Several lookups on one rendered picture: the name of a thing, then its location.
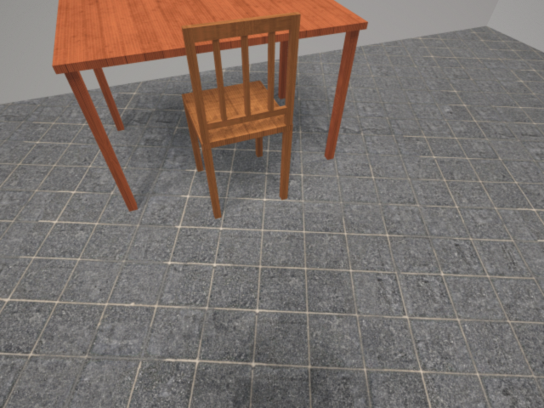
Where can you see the table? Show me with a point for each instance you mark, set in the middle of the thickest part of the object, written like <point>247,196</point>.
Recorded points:
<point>91,34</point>

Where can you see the chair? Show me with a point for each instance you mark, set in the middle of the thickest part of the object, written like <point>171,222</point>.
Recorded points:
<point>227,115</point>

